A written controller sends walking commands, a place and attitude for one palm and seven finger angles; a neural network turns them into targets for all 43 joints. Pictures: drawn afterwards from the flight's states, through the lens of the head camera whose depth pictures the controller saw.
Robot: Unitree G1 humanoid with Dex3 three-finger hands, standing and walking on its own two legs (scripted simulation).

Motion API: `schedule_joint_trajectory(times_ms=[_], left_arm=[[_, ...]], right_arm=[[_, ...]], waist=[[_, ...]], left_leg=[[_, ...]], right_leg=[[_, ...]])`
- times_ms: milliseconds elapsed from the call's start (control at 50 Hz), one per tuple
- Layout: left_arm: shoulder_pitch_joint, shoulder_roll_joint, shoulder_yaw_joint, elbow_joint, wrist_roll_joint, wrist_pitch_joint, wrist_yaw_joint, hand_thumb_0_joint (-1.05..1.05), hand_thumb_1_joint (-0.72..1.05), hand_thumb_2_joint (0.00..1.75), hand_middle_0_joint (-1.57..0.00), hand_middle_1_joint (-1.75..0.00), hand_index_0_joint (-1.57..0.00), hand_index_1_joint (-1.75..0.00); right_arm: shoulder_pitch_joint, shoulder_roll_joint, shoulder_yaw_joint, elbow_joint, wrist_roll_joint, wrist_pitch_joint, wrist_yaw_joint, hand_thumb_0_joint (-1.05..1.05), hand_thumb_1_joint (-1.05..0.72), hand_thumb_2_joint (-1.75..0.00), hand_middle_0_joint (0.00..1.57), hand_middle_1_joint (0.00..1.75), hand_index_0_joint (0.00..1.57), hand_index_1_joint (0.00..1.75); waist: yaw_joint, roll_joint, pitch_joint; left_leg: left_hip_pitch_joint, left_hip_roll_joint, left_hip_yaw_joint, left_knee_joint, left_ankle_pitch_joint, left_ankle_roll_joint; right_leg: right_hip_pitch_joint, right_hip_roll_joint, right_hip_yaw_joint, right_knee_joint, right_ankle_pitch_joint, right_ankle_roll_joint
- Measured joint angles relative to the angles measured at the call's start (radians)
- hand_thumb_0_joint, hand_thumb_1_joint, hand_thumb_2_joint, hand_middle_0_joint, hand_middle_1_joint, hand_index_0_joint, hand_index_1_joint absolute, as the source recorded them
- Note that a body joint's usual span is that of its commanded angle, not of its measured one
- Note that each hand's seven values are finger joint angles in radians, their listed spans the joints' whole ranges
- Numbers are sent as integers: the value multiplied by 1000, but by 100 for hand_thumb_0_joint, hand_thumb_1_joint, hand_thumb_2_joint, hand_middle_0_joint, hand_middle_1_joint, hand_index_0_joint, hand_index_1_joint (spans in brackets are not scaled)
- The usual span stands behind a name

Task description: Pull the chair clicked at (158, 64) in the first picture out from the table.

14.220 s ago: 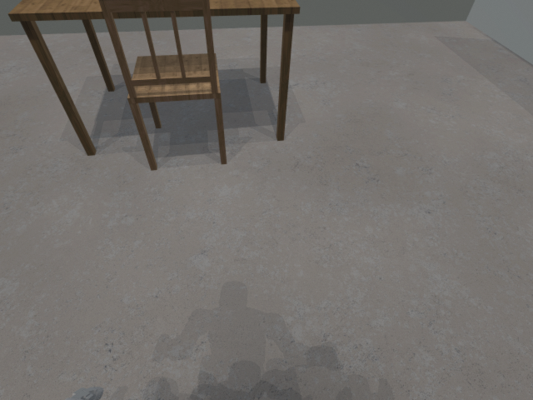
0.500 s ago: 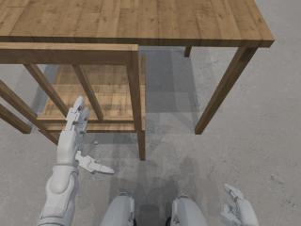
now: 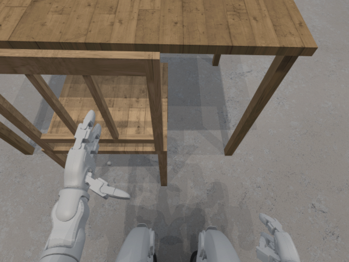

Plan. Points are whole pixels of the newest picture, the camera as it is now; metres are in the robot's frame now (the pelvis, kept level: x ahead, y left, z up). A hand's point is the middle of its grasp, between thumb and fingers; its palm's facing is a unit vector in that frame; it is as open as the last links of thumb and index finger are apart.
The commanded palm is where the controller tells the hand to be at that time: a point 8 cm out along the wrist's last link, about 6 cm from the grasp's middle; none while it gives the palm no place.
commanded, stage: push the fingers through the gap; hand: left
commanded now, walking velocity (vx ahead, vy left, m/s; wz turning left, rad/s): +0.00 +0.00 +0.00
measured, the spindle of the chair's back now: (60, 110) +0.46 +0.31 +0.01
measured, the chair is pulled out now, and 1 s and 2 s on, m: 0.00 0.00 0.00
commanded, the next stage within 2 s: hook a spindle and tug to test in 1.54 s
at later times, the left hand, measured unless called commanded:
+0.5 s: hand (111, 142) +0.37 +0.16 +0.02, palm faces +0.03 -1.00 -0.02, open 16.9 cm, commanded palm +0.35 +0.21 +0.03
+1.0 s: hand (115, 125) +0.41 +0.16 +0.02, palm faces +0.06 -1.00 -0.03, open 17.0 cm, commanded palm +0.39 +0.20 +0.03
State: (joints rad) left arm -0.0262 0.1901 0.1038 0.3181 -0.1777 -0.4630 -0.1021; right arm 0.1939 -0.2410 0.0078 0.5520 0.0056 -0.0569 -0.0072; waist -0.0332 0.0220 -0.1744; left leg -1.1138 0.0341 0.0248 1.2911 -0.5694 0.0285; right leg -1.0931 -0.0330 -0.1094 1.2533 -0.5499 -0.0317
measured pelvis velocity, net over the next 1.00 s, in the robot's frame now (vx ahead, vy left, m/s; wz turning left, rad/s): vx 0.00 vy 0.00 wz -0.01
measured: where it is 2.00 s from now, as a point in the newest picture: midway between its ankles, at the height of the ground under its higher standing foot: outside the picture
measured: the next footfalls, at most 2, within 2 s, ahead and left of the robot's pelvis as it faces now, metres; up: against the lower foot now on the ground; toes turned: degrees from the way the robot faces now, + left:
none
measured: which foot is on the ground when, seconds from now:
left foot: down 0.00-1.00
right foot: down 0.00-1.00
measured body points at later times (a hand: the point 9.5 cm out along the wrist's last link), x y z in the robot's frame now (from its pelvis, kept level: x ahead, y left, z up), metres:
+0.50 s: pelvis +0.00 +0.01 +0.00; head +0.12 +0.02 +0.43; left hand +0.36 +0.21 +0.03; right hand +0.14 -0.24 -0.11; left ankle +0.02 +0.10 -0.62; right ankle +0.02 -0.11 -0.62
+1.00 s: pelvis +0.00 +0.00 +0.00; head +0.12 +0.01 +0.43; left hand +0.40 +0.21 +0.03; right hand +0.10 -0.25 -0.12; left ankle +0.02 +0.10 -0.62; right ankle +0.02 -0.11 -0.62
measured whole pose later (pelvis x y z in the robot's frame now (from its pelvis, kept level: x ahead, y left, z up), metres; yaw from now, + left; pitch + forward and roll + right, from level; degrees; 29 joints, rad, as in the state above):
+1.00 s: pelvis +0.00 +0.00 +0.00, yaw +0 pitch +24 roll -2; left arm -0.45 0.23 0.20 0.73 -0.13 -0.51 -0.04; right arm 0.24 -0.25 0.00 0.62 -0.01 -0.01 0.00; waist -0.08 0.03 -0.16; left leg -1.15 0.03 0.03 1.28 -0.55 0.04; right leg -1.14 -0.03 -0.10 1.24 -0.53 -0.02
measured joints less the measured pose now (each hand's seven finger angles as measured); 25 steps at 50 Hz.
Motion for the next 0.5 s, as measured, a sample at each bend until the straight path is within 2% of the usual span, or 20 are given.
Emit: schedule_joint_trajectory(times_ms=[280, 500], left_arm=[[-114, 19, 29, 88, 0, 5, -2, -1, -50, 30, -6, -8, -6, -8], [-205, 17, 39, 171, 20, -9, 29, -1, -50, 30, -6, -8, -5, -8]], right_arm=[[2, -1, 2, 21, 0, 7, -1, 1, -91, -90, 20, 30, 20, 30], [15, -2, 1, 35, -5, 18, 2, 1, -91, -90, 20, 30, 20, 30]], waist=[[-8, 2, 3], [-20, 1, 4]], left_leg=[[-13, -1, 1, 4, 0, 4], [-15, -2, 7, -5, 4, 8]], right_leg=[[-11, 0, 2, 0, 3, 5], [-15, 0, 8, -10, 10, 9]])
